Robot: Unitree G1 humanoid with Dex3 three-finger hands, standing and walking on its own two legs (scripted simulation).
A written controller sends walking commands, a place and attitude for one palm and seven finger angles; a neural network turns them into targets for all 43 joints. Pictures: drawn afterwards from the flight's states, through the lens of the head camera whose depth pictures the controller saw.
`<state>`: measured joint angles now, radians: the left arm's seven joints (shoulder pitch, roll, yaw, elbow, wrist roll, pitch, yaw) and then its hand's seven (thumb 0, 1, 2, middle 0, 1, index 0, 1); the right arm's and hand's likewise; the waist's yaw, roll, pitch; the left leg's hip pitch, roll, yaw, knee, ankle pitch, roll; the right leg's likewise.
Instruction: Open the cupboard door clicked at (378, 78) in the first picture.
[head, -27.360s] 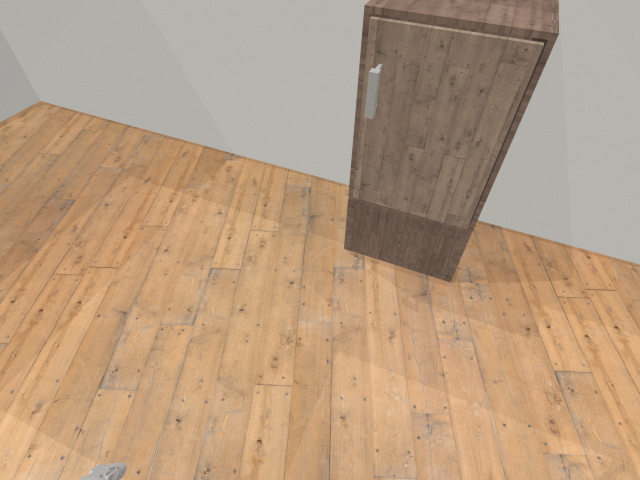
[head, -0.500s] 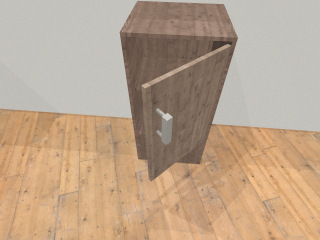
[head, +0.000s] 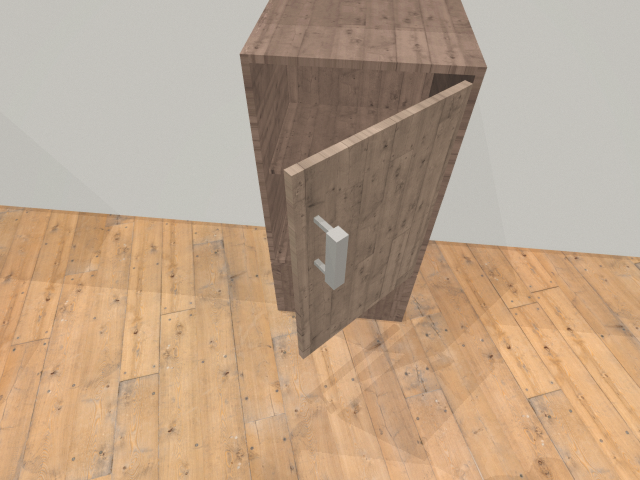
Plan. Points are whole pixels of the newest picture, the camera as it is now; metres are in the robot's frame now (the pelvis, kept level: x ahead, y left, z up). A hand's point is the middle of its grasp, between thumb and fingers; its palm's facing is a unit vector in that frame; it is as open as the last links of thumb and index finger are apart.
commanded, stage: look to check the result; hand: left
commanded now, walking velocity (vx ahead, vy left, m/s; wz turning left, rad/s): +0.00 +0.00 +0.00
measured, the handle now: (327, 251) +0.47 +0.02 -0.03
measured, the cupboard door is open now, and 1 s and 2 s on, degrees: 45 45 45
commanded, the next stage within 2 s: walk to a spot facing it in 0.26 s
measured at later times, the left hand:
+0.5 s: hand out of the picture +0.00 +0.16 -0.18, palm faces +0.06 -0.98 -0.19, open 7.4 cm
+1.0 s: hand out of the picture +0.10 +0.18 -0.17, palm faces -0.14 -0.94 -0.30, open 7.4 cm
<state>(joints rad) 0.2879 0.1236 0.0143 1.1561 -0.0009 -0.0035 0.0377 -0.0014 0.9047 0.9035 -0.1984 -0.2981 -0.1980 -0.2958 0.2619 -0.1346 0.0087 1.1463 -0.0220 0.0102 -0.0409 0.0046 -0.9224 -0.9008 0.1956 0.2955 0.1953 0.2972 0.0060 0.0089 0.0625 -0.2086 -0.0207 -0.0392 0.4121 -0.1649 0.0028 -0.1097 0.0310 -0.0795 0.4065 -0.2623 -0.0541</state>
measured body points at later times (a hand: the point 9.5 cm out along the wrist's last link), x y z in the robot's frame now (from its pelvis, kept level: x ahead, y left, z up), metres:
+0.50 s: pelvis +0.01 +0.00 +0.00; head +0.02 -0.01 +0.45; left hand +0.00 +0.22 -0.16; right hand +0.01 -0.22 -0.16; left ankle +0.04 +0.12 -0.74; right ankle -0.02 -0.08 -0.74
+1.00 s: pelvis -0.01 -0.02 -0.01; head +0.03 -0.05 +0.43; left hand +0.11 +0.23 -0.14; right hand +0.00 -0.28 -0.17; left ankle +0.01 +0.12 -0.69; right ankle -0.03 -0.10 -0.74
